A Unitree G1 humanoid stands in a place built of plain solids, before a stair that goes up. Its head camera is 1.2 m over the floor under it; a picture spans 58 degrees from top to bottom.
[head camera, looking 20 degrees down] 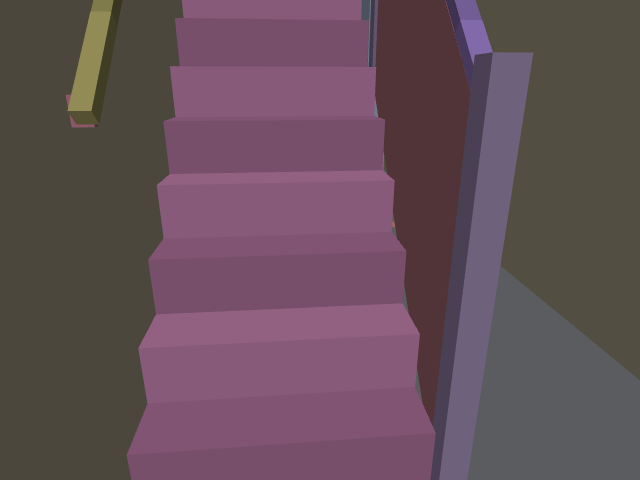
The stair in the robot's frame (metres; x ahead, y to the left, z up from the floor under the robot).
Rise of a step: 0.21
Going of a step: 0.21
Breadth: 0.90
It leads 5 degrees to the left of straight ahead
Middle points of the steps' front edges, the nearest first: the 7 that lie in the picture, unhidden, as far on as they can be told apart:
0.98 0.10 0.21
1.19 0.12 0.42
1.40 0.14 0.63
1.61 0.16 0.84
1.82 0.18 1.06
2.03 0.20 1.27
2.24 0.22 1.48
